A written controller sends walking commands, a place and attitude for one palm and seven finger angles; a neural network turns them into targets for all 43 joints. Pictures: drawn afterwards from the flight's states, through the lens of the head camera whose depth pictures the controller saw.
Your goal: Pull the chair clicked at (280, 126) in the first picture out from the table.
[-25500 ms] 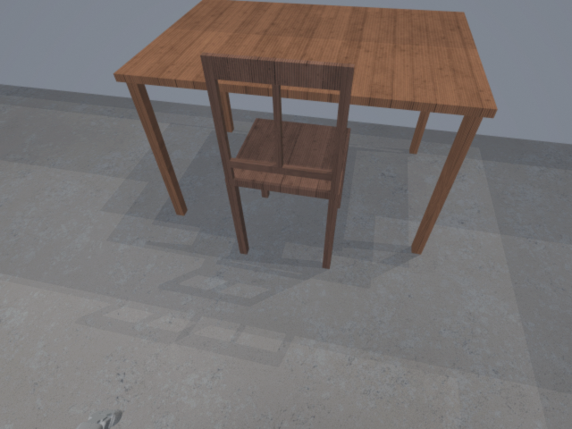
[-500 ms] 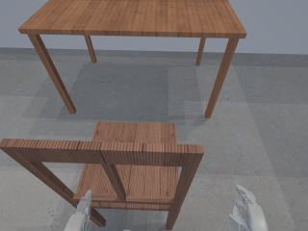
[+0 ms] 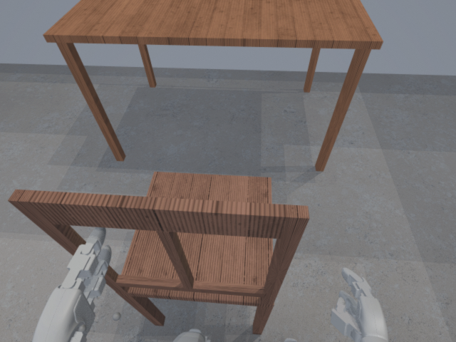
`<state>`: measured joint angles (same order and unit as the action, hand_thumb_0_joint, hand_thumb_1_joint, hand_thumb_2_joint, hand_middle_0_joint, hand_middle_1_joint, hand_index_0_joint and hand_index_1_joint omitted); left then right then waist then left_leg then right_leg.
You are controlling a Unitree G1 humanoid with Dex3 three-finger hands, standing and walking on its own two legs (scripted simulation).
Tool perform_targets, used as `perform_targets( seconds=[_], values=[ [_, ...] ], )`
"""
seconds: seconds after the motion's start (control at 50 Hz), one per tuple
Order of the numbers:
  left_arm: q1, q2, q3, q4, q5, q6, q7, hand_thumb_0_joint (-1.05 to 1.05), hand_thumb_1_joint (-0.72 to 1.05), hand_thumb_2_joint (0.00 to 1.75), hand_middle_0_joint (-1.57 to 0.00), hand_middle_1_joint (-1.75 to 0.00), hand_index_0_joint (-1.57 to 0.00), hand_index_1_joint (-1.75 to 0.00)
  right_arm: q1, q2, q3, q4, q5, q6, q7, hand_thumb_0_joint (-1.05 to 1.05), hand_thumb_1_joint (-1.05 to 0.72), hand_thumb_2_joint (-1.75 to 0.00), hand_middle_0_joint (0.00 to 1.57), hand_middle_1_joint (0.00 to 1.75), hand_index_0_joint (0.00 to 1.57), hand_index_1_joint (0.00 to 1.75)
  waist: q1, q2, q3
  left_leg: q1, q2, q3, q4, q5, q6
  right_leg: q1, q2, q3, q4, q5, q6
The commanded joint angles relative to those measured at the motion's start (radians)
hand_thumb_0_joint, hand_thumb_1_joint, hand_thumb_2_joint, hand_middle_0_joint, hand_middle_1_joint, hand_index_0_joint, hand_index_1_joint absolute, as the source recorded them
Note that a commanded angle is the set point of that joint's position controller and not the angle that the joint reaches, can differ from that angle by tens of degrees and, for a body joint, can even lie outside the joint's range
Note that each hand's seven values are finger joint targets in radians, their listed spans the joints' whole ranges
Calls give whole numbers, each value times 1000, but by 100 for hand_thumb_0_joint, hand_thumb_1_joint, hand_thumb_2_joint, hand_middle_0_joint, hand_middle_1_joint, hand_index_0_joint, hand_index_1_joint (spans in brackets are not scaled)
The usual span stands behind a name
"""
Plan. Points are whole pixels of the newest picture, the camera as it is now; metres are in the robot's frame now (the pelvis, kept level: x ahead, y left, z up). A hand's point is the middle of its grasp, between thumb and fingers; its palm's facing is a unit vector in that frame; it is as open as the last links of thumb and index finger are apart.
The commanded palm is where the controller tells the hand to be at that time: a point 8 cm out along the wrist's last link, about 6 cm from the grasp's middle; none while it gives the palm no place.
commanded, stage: draw the hand back to the body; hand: left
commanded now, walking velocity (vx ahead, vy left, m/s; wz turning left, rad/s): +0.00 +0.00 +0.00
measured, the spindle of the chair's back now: (179, 261) +0.27 +0.12 -0.03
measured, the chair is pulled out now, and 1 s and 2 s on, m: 0.64 0.64 0.64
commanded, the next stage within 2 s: step back with the hand held close in 1.10 s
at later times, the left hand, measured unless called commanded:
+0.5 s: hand (31, 260) +0.19 +0.23 +0.18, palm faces +0.37 -0.81 -0.45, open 12.3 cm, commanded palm +0.14 +0.27 +0.21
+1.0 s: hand (13, 203) +0.23 +0.25 +0.22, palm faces +0.44 -0.78 -0.45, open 7.6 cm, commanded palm +0.18 +0.29 +0.25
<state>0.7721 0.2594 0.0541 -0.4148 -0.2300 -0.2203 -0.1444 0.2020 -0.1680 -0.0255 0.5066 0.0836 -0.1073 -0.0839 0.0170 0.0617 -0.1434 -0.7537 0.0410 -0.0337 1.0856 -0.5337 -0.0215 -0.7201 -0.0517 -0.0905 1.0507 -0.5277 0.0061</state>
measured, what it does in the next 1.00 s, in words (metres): rises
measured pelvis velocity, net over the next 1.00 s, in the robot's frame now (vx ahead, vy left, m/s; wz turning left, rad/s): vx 0.03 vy -0.01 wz -0.02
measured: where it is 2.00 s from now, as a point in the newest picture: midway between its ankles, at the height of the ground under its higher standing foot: outside the picture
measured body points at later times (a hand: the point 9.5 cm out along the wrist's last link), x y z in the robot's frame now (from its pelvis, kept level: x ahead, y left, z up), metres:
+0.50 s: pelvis +0.01 -0.01 +0.06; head +0.01 -0.04 +0.51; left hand +0.16 +0.28 +0.20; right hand +0.20 -0.23 -0.02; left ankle +0.00 +0.13 -0.67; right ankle +0.00 -0.12 -0.67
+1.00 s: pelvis +0.03 -0.01 +0.07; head +0.04 -0.04 +0.52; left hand +0.20 +0.29 +0.25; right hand +0.21 -0.24 -0.03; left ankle +0.00 +0.13 -0.67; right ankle +0.00 -0.12 -0.67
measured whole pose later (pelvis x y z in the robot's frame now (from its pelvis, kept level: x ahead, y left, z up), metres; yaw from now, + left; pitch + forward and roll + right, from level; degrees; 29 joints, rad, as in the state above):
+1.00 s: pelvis +0.03 -0.01 +0.07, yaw -1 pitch -2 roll +0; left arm 0.48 0.35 0.33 -0.42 -0.06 -0.03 0.14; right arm 0.17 -0.24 -0.01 0.68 0.03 -0.11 -0.10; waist 0.06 0.09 0.03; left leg -0.13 0.04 0.01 0.48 -0.31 -0.03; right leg -0.12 -0.03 -0.07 0.47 -0.31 0.01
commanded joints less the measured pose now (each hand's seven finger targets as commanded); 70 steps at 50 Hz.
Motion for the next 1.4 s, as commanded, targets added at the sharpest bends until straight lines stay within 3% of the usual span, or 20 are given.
perform_targets(
  seconds=[0.0,0.02,0.04,0.1,0.18,0.22,0.42,0.48,0.54,0.7,0.76,0.78,0.86,0.98,1.08,1.16,1.2,1.22,1.26,1.38],
  values=[
    [-15,90,173,-296,-84,-120,26,0,-37,29,-2,-4,-2,-4,-80,-117,-38,-157,2,-89,-24,0,-90,-90,20,30,20,30,-9,-44,-136,169,-27,-10,-208,302,34,157,28,-3,-235,283,-11],
    [45,333,254,-275,127,21,165,0,-33,31,-3,-5,-3,-5,-57,-120,-28,-160,-26,-54,-53,0,-90,-90,20,30,20,30,72,13,-195,227,25,4,-259,308,33,259,-11,52,-288,280,-44],
    [32,216,176,-381,137,82,213,0,-30,32,-4,-5,-4,-5,-52,-104,-5,-194,-30,-50,-62,0,-90,-90,20,30,20,30,35,33,-138,247,13,9,-284,310,35,271,-19,31,-316,299,-39],
    [-25,195,158,-338,168,166,281,0,-19,37,-5,-8,-5,-8,-59,-108,6,-155,-31,-49,-78,0,-90,-90,20,30,20,30,24,50,-15,290,20,7,-323,295,32,258,-13,19,-368,271,-40],
    [-107,225,202,-272,179,193,318,0,-4,44,-7,-10,-7,-10,-80,-127,15,-122,-40,-53,-88,0,-90,-90,20,30,20,30,25,-37,60,343,20,5,-391,257,37,305,-11,14,-466,232,-36],
    [-108,193,194,-204,183,192,319,0,3,48,-8,-12,-8,-12,-91,-131,13,-107,-43,-53,-86,0,-90,-90,20,30,20,30,23,-74,87,381,20,13,-419,252,40,325,-15,16,-493,239,-28],
    [-283,296,314,-307,187,140,343,0,39,65,-13,-19,-13,-19,-132,-147,21,-49,-53,-114,-66,0,-90,-90,20,30,20,30,43,59,71,553,10,13,-556,340,38,471,-26,29,-596,347,-36],
    [-273,280,336,-262,183,139,341,0,50,71,-15,-22,-15,-22,-139,-148,14,-25,-52,-120,-57,0,-90,-90,20,30,20,30,47,43,80,574,11,14,-579,390,35,508,-22,29,-611,405,-37],
    [-279,248,341,-180,176,137,332,0,61,76,-16,-24,-16,-24,-149,-152,6,-14,-51,-101,-49,0,-90,-90,20,30,20,30,42,-49,122,575,20,18,-600,392,37,514,-20,26,-623,415,-26],
    [-405,341,453,-237,169,103,325,0,90,90,-20,-30,-20,-30,-163,-161,0,-1,-55,-84,-32,0,-90,-90,20,30,20,30,56,8,67,634,19,29,-628,495,42,595,-28,35,-637,541,-28],
    [-343,276,409,-181,166,116,315,0,90,90,-20,-30,-20,-30,-165,-158,-5,2,-54,-72,-23,0,-90,-90,20,30,20,30,53,-30,74,646,26,36,-631,532,40,600,-26,29,-635,580,-23],
    [-347,269,404,-178,167,121,311,0,90,90,-20,-30,-20,-30,-171,-160,-6,4,-51,-70,-21,0,-90,-90,20,30,20,30,48,15,73,647,23,39,-634,523,38,603,-26,33,-642,569,-25],
    [-348,279,404,-192,168,120,312,0,90,90,-20,-30,-20,-30,-168,-163,-12,4,-53,-56,-20,0,-90,-90,20,30,20,30,52,-27,63,656,27,37,-640,550,40,615,-26,27,-642,591,-22],
    [-358,321,437,-263,174,122,317,0,90,90,-20,-30,-20,-30,-172,-163,-12,5,-55,-61,-21,0,-90,-90,20,30,20,30,55,28,11,681,26,38,-634,620,37,654,-28,33,-635,657,-27],
    [-353,301,426,-233,174,136,318,0,90,90,-20,-30,-20,-30,-171,-161,-12,12,-53,-56,-20,0,-90,-90,20,30,20,30,48,26,41,676,30,39,-641,614,33,638,-26,27,-645,636,-26],
    [-347,280,408,-188,171,140,313,0,90,90,-20,-30,-20,-30,-172,-163,-13,12,-52,-41,-20,0,-90,-90,20,30,20,30,51,-46,80,661,37,37,-651,595,36,621,-24,22,-646,621,-24],
    [-373,264,383,-223,173,135,309,0,90,90,-20,-30,-20,-30,-173,-162,-6,7,-53,-46,-18,0,-90,-90,20,30,20,30,48,-2,77,661,34,32,-659,596,35,623,-26,22,-647,604,-27],
    [-525,418,530,-305,160,86,307,0,90,90,-20,-30,-20,-30,-134,-189,-21,-24,-45,-15,-20,0,-90,-90,20,30,20,30,1,24,169,622,54,21,-637,590,50,518,-61,150,-701,712,-41],
    [-374,299,441,-193,174,92,291,0,90,90,-20,-30,-20,-30,-141,-170,-19,-20,-55,16,-14,0,-90,-90,20,30,20,30,-6,15,133,646,50,22,-635,637,48,557,-76,135,-683,779,-39],
    [-226,301,465,-210,180,93,299,0,90,90,-20,-30,-20,-30,-149,-170,-34,-66,-52,69,-15,0,-90,-90,20,30,20,30,2,-10,-13,675,88,2,-660,770,51,618,-69,105,-624,721,-26]
  ],
)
